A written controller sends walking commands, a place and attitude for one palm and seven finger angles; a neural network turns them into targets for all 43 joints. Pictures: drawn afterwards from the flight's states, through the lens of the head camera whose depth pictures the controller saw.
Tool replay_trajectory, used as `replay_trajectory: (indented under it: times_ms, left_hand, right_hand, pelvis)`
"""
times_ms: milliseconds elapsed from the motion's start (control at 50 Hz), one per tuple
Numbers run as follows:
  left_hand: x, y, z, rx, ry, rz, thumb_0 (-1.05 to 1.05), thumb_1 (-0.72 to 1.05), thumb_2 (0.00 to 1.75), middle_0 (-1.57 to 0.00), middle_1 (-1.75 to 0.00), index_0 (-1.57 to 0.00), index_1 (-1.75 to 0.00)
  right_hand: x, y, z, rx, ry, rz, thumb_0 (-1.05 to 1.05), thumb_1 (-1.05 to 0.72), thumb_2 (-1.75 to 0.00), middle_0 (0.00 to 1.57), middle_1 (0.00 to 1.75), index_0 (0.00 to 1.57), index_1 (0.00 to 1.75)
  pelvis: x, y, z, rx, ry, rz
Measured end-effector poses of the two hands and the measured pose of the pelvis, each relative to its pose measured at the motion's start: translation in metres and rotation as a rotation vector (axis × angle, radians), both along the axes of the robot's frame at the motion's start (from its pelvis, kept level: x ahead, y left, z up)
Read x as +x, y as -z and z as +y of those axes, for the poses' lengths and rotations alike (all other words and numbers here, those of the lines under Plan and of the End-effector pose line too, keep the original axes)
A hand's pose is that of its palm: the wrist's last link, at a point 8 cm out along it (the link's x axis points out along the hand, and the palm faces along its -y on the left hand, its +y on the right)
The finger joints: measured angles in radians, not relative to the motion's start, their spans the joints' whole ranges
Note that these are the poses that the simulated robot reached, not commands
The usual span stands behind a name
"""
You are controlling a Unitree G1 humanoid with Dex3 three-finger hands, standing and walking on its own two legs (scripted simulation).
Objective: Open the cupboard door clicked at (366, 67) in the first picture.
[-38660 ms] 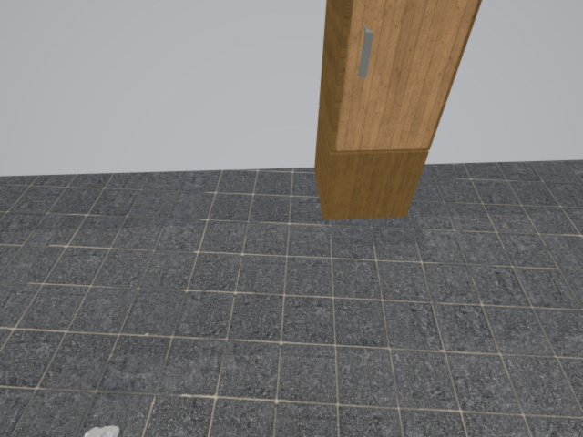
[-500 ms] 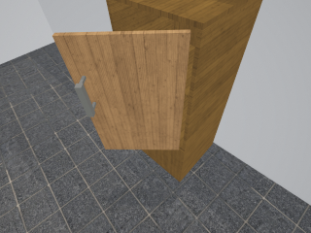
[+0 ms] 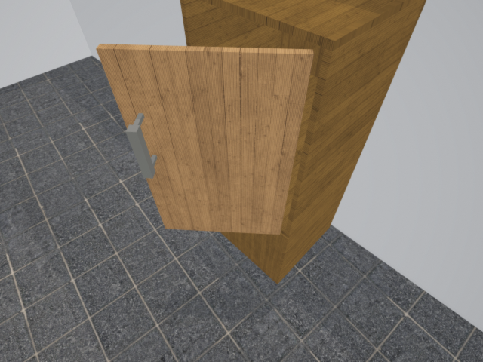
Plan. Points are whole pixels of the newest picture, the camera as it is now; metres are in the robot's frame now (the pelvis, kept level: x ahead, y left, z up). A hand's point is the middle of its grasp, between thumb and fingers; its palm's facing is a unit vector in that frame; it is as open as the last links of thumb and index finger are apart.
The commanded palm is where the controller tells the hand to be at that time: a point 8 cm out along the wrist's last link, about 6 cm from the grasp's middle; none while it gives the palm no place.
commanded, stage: look again from close up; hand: left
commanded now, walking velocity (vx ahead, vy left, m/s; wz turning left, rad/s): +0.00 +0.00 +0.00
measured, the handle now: (144, 146) +0.52 +0.25 +0.04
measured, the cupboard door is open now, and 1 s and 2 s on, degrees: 41 41 41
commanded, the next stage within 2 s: raise the hand with hooked fingers in 0.18 s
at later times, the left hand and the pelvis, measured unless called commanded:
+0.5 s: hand (128, 299) +0.21 +0.20 +0.00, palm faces +0.19 -0.98 -0.08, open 7.6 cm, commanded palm +0.12 +0.25 -0.05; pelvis -0.02 +0.02 -0.02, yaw +1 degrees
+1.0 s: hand (112, 311) +0.19 +0.22 -0.01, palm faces -0.10 -0.99 -0.09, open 10.4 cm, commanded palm +0.15 +0.29 -0.01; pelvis -0.04 +0.04 -0.07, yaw +2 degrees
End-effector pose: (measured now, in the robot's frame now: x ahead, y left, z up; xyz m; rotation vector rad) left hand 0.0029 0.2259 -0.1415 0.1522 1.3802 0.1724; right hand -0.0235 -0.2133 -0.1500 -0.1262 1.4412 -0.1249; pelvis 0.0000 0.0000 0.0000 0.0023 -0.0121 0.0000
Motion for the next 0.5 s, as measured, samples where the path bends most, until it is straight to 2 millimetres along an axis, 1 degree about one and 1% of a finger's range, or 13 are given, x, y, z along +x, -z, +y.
replay_trajectory:
  times_ms: [120,300,320,340,380,420,460,500]
  left_hand:
    - [-0.003,0.001,0.002,-0.006,-0.003,0.012,0.01,0.91,0.90,-0.20,-0.30,-0.20,-0.30]
    - [0.004,0.002,0.008,0.007,0.005,-0.008,0.01,0.92,0.90,-0.20,-0.30,-0.20,-0.30]
    - [0.013,-0.003,0.011,0.010,-0.041,-0.063,0.01,0.92,0.90,-0.20,-0.30,-0.20,-0.30]
    - [0.030,-0.016,0.016,0.023,-0.067,-0.184,0.02,0.93,0.90,-0.20,-0.30,-0.20,-0.30]
    - [0.072,-0.051,0.025,0.073,-0.080,-0.461,0.03,0.93,0.89,-0.20,-0.31,-0.20,-0.31]
    - [0.113,-0.088,0.028,0.080,-0.077,-0.702,0.03,0.91,0.89,-0.20,-0.32,-0.20,-0.32]
    - [0.151,-0.122,0.027,0.061,-0.032,-0.940,0.02,0.88,0.87,-0.20,-0.33,-0.20,-0.34]
    - [0.178,-0.147,0.023,0.015,0.022,-1.150,0.02,0.84,0.86,-0.20,-0.35,-0.20,-0.36]
  right_hand:
    - [0.000,0.000,0.006,0.000,0.001,0.002,0.00,-0.90,-0.90,0.20,0.30,0.20,0.30]
    - [0.004,0.002,0.015,0.011,0.008,-0.009,0.00,-0.90,-0.90,0.20,0.30,0.20,0.30]
    - [0.008,0.001,0.014,0.007,0.014,-0.045,0.01,-0.90,-0.90,0.20,0.30,0.20,0.30]
    - [0.016,-0.001,0.011,-0.013,0.007,-0.109,0.01,-0.91,-0.90,0.20,0.30,0.20,0.30]
    - [0.034,-0.005,0.002,-0.055,0.003,-0.248,0.02,-0.92,-0.90,0.20,0.30,0.21,0.30]
    - [0.059,-0.011,-0.007,-0.079,-0.002,-0.388,0.02,-0.92,-0.90,0.20,0.30,0.21,0.30]
    - [0.088,-0.022,-0.016,-0.104,-0.021,-0.532,0.02,-0.92,-0.90,0.20,0.30,0.21,0.30]
    - [0.117,-0.037,-0.024,-0.128,-0.046,-0.672,0.02,-0.92,-0.90,0.20,0.30,0.21,0.30]
  pelvis:
    - [0.002,0.000,0.004,0.001,0.001,-0.003]
    - [0.002,0.001,0.009,-0.002,0.004,-0.004]
    - [0.001,0.002,0.010,-0.004,0.007,-0.003]
    - [0.000,0.003,0.011,-0.002,0.011,-0.005]
    - [-0.001,0.004,0.015,-0.001,0.005,-0.002]
    - [-0.004,0.006,0.018,0.001,-0.012,0.006]
    - [-0.010,0.010,0.020,0.005,-0.022,0.029]
    - [-0.016,0.016,0.019,0.012,-0.016,0.064]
